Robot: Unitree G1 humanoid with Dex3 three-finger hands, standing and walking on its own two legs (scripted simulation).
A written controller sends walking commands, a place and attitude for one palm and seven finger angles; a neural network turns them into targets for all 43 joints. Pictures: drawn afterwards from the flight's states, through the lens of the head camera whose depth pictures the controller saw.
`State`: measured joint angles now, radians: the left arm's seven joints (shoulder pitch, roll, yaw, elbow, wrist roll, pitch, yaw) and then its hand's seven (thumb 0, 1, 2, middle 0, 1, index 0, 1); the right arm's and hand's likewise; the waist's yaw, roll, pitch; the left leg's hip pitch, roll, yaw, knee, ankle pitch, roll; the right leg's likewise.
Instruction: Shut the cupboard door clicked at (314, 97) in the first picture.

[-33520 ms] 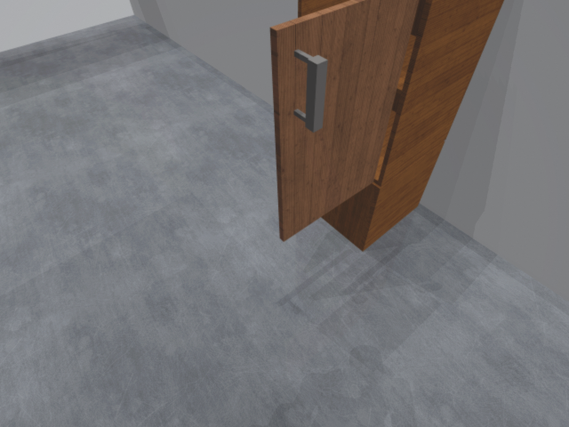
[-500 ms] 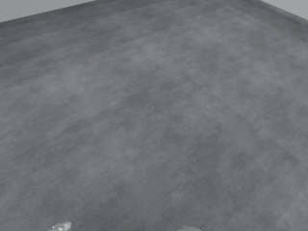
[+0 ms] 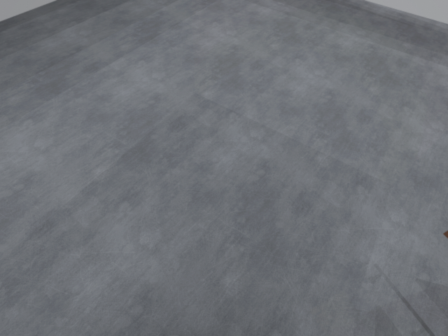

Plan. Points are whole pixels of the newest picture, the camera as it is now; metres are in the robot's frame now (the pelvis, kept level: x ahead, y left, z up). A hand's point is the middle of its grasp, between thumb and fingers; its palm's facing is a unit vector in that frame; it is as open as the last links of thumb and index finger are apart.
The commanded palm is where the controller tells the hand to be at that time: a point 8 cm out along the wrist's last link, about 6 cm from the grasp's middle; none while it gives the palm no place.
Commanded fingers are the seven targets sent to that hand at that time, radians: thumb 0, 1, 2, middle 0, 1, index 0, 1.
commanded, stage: turn to face it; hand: left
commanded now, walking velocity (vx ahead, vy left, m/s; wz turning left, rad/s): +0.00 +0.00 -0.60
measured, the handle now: out of the picture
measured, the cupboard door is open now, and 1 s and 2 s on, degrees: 60 60 60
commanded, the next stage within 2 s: take the last steps up to it in 1.64 s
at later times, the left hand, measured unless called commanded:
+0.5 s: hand (158, 323) +0.16 +0.13 -0.14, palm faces -0.28 -0.92 -0.27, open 7.4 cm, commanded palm none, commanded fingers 0.00 0.90 0.90 -0.20 -0.30 -0.20 -0.30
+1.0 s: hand (167, 275) +0.25 +0.13 -0.16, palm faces -0.52 -0.83 -0.19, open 7.4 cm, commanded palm none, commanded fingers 0.00 0.90 0.90 -0.20 -0.30 -0.20 -0.30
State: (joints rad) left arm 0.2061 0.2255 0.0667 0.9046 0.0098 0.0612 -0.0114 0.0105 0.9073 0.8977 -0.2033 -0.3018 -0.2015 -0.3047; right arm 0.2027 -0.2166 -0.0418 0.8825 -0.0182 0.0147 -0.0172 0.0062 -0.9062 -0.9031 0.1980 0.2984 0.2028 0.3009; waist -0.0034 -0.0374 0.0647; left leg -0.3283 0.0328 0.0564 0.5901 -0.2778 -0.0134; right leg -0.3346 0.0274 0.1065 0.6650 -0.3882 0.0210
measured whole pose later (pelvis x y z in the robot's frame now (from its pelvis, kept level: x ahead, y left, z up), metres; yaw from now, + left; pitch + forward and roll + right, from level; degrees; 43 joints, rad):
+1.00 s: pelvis +0.06 +0.00 +0.02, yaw -35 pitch +1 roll -3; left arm 0.18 0.28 0.10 0.90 0.02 0.08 -0.04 0.01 0.91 0.90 -0.20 -0.30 -0.20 -0.30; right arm 0.22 -0.19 -0.01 0.87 -0.03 0.01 -0.03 0.00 -0.90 -0.90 0.20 0.30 0.21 0.30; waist 0.01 -0.02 0.08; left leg -0.22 0.11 0.15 0.49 -0.27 0.02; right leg -0.47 -0.02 -0.02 1.10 -0.44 0.07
